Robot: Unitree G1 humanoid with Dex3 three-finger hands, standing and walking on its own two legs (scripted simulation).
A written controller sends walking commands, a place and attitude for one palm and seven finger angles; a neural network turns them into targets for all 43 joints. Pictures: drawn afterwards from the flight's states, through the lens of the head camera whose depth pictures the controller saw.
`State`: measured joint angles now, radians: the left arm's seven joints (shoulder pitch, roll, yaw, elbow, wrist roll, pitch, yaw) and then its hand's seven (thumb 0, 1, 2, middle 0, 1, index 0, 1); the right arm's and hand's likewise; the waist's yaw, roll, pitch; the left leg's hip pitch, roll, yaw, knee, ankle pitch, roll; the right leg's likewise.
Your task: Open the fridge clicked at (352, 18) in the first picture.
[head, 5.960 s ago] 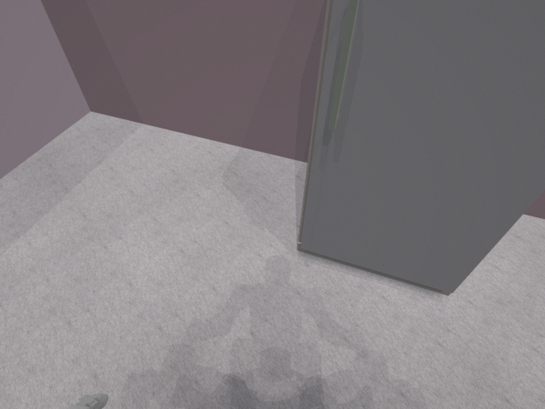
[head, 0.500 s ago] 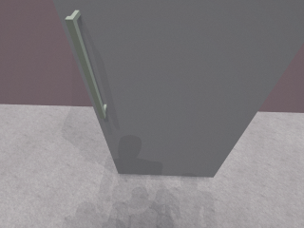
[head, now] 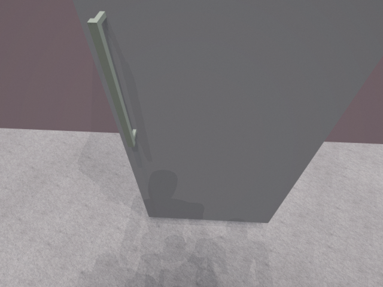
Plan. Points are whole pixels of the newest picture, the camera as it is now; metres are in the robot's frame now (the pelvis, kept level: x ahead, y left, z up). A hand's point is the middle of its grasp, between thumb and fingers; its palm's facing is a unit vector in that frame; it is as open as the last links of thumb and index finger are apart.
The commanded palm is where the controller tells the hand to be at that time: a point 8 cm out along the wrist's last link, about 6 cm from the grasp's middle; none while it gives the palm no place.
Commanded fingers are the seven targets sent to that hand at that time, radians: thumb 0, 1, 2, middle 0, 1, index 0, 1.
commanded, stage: look again from close up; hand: left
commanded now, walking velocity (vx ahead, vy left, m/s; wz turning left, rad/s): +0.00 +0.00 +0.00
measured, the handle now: (119, 92) +0.49 +0.21 +0.13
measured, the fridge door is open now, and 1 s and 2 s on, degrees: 0 0 0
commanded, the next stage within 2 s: raise the hand to about handle height in 0.30 s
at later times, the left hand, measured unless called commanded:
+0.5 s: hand out of the picture +0.11 +0.21 -0.10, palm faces +0.24 -0.95 -0.20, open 7.4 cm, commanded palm +0.09 +0.25 -0.06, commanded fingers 0.00 0.76 0.84 -0.21 -0.39 -0.21 -0.39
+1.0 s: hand (72, 272) +0.14 +0.23 +0.01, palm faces +0.04 -1.00 -0.07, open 9.6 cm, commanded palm +0.12 +0.29 +0.02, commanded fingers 0.00 0.18 0.59 -0.25 -0.76 -0.25 -0.76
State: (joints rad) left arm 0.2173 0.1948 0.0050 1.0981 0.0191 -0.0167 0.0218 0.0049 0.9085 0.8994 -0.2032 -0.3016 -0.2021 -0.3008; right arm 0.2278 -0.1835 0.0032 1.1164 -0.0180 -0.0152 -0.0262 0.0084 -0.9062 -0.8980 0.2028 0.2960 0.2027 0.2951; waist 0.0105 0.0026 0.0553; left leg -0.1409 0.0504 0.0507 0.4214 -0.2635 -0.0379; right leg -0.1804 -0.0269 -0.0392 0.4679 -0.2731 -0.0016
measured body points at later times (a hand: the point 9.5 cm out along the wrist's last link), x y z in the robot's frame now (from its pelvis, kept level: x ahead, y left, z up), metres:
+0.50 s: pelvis -0.01 +0.01 +0.00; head +0.00 +0.01 +0.45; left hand +0.10 +0.26 -0.09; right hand +0.05 -0.23 -0.14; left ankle -0.02 +0.14 -0.74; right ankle -0.01 -0.12 -0.74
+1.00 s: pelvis -0.05 +0.02 -0.06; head -0.02 +0.03 +0.39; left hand +0.13 +0.28 +0.02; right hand +0.17 -0.19 -0.11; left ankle -0.03 +0.14 -0.74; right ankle -0.01 -0.12 -0.74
